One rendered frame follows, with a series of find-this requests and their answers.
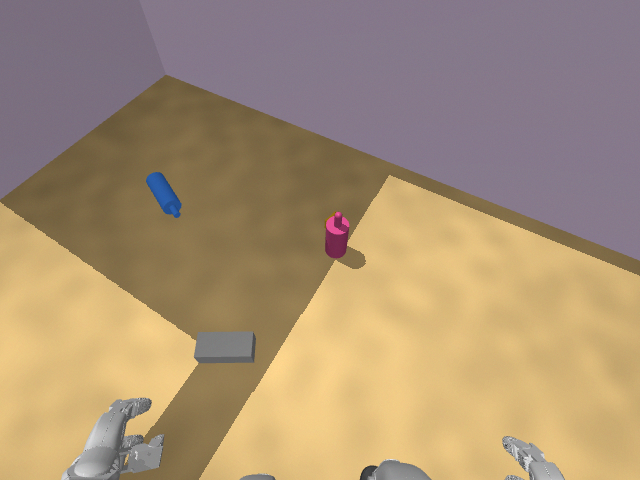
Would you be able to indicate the left robot arm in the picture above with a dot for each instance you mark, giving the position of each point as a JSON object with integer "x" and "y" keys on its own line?
{"x": 97, "y": 463}

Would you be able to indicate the left robot hand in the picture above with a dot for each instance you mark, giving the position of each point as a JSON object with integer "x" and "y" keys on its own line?
{"x": 109, "y": 431}

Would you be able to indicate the right robot hand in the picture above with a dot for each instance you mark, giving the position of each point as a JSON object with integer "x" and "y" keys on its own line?
{"x": 531, "y": 459}

